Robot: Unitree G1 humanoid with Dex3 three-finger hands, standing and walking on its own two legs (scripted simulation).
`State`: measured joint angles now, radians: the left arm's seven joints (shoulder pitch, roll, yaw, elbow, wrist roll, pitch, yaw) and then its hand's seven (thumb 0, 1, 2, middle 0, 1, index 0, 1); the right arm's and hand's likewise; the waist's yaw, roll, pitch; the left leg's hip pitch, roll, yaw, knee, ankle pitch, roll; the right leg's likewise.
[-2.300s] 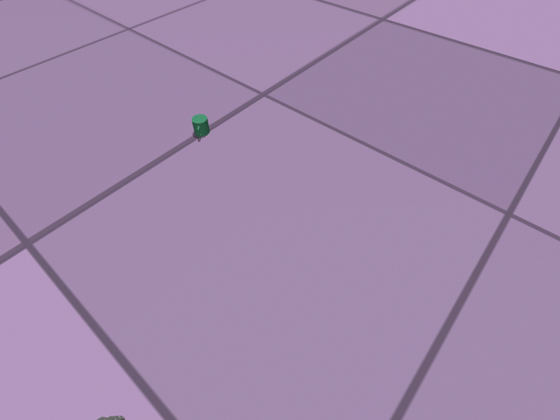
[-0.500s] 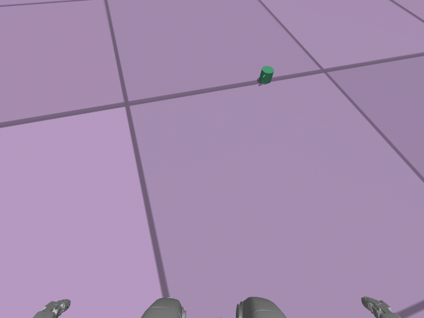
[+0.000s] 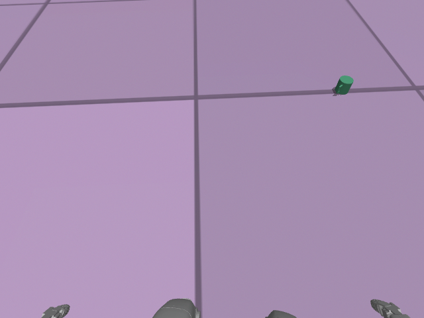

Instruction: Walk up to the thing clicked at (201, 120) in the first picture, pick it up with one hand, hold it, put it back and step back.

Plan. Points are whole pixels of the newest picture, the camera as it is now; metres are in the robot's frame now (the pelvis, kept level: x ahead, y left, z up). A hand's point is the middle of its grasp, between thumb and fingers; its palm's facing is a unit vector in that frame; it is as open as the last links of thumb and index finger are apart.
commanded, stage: walk up
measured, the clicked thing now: (342, 86) +1.57 -0.77 -0.70
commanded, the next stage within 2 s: stand in 0.74 s
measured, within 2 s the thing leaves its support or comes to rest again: neither
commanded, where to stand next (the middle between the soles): +0.06 -0.01 m, yaw +4 degrees
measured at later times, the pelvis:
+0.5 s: pelvis +0.00 -0.01 +0.01, yaw +5 degrees
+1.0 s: pelvis +0.01 -0.02 +0.03, yaw +4 degrees
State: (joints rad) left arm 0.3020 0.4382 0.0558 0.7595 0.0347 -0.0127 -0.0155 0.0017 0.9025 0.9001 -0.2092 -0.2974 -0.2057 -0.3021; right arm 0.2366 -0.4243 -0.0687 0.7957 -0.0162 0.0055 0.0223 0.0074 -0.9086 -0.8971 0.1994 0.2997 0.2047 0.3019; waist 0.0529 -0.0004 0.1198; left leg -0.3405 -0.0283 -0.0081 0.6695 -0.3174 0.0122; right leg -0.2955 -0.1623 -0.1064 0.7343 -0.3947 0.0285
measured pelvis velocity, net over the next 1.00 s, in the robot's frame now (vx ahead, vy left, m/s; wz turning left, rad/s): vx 0.01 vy -0.02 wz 0.08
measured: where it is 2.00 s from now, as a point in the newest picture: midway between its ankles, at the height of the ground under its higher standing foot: outside the picture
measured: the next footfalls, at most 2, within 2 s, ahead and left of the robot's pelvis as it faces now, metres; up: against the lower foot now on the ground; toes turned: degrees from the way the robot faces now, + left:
none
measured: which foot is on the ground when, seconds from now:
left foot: down 0.00-1.00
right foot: down 0.00-1.00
